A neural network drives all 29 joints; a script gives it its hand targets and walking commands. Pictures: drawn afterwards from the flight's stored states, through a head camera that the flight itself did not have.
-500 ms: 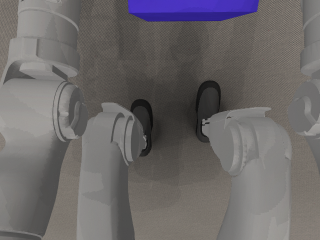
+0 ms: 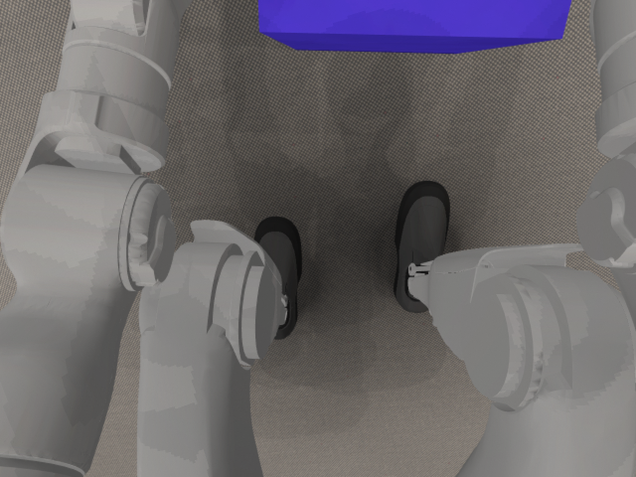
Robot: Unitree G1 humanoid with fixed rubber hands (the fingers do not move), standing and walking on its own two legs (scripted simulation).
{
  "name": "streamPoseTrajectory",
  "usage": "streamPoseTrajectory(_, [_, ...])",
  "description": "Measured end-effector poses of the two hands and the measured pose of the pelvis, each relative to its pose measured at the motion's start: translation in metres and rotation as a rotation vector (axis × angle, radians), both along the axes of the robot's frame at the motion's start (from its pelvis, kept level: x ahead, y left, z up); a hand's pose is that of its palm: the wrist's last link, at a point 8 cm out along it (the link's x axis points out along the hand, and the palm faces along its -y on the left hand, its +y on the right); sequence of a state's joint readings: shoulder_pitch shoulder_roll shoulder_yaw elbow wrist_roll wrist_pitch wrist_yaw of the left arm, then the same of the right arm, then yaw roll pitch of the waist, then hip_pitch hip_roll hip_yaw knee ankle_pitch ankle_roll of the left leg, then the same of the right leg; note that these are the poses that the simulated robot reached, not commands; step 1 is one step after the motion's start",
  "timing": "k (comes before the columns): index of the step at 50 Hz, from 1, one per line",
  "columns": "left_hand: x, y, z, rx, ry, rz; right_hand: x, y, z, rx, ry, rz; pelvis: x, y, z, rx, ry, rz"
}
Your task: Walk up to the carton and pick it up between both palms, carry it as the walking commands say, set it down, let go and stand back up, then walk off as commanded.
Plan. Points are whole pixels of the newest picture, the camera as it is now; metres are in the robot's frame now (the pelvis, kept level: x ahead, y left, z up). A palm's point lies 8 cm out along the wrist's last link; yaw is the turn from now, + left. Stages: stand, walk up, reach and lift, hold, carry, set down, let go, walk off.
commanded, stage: reach and lift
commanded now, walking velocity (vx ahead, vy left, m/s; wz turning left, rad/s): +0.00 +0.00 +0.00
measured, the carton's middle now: out of the picture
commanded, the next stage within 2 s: none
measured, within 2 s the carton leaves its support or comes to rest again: leaves its support in 1.40 s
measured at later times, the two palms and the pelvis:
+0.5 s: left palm out of the picture +0.57 +0.11 -0.19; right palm out of the picture +0.56 -0.21 -0.21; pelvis +0.00 +0.00 +0.00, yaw +0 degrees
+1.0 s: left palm out of the picture +0.57 +0.09 -0.20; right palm out of the picture +0.56 -0.20 -0.21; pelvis +0.00 +0.00 +0.00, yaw +0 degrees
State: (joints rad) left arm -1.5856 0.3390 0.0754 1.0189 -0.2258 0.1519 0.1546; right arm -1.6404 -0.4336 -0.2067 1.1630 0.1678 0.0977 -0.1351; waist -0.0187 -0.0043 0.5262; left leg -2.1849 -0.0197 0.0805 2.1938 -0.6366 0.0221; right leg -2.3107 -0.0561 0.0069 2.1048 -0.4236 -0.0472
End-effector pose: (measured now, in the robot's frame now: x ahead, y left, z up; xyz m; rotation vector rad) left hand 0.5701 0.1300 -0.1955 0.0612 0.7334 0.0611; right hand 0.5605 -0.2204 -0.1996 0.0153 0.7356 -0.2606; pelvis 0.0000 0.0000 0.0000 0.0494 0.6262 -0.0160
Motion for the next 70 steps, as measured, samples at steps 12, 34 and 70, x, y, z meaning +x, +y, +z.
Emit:
streamPoseTrajectory(12, [-0.001,-0.005,-0.002,0.0,0.008,-0.024,-0.003,0.001,-0.005,0.017,0.014,-0.009,0.0,0.0,0.0,0.0,0.002,0.001])
streamPoseTrajectory(34, [-0.004,-0.037,-0.004,-0.045,0.002,-0.081,-0.001,0.015,-0.006,0.024,0.018,0.045,0.0,-0.001,0.0,0.001,0.001,0.002])
streamPoseTrajectory(70, [-0.003,-0.033,-0.003,-0.082,0.042,-0.032,0.01,0.019,0.005,0.038,0.037,0.08,0.0,-0.002,-0.004,0.001,-0.008,0.008])
